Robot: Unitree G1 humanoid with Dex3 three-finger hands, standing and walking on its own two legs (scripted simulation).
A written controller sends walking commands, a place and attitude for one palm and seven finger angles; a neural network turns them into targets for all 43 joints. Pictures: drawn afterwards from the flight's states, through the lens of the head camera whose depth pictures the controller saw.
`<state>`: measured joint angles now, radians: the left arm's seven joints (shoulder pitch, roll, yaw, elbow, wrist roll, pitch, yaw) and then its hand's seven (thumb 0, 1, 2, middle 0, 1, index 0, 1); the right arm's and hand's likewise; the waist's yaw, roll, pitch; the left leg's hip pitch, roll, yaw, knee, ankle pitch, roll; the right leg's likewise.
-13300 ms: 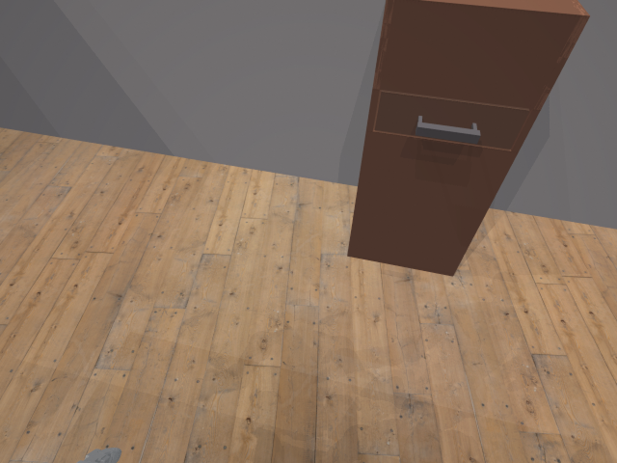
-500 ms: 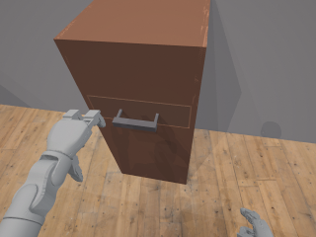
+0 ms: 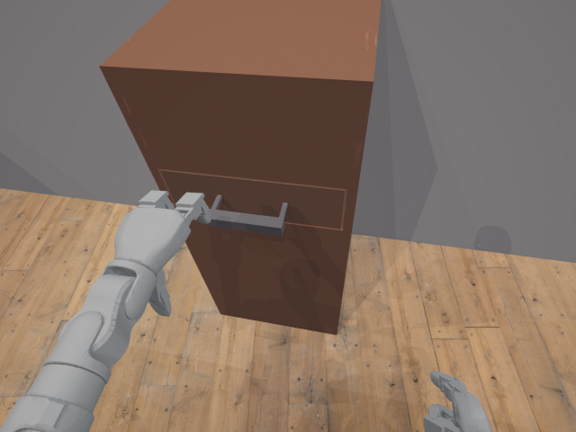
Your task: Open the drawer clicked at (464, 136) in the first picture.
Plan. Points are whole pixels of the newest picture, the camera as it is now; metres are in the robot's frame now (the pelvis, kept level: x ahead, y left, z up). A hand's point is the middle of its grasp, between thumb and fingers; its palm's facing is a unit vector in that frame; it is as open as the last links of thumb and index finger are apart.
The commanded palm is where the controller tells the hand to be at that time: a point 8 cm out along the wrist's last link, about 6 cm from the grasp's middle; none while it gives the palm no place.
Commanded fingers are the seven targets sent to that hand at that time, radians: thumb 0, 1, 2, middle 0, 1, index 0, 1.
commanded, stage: move the hooked fingers above the handle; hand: left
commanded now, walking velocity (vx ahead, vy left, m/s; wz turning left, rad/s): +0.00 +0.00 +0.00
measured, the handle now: (247, 213) +0.53 +0.16 -0.08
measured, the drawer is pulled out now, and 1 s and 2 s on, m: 0.00 0.00 0.00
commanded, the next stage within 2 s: lower the fingers behind the handle in 1.94 s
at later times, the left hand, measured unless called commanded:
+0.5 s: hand (208, 232) +0.40 +0.19 +0.03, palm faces -0.02 -0.04 -1.00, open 13.8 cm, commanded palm +0.38 +0.19 +0.08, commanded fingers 0.00 -0.50 0.30 -0.30 -1.20 -0.30 -1.20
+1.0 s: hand (225, 221) +0.44 +0.17 +0.00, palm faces -0.03 -0.02 -1.00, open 13.8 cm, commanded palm +0.43 +0.18 +0.05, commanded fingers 0.00 -0.50 0.30 -0.30 -1.20 -0.30 -1.20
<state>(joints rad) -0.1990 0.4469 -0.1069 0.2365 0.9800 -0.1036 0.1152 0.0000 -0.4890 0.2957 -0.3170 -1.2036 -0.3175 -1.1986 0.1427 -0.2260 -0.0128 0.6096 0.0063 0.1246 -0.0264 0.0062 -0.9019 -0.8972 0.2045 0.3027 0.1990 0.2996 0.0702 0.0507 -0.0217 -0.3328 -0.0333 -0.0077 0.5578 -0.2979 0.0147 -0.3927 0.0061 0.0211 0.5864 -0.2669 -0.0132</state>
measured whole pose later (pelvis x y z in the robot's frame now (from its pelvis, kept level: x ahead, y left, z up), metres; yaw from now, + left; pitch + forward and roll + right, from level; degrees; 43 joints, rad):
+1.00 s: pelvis +0.01 -0.01 -0.02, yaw +0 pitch +15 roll +1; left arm -0.64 0.37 -0.12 0.90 1.10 -0.07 0.35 0.00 -0.49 0.30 -0.32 -1.20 -0.32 -1.20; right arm 0.26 -0.24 -0.07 0.67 0.00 0.13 -0.02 0.00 -0.90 -0.90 0.20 0.30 0.20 0.30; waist -0.05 0.04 -0.12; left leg -0.62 -0.01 -0.01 0.74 -0.37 0.00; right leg -0.67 0.03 0.02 0.75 -0.33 -0.03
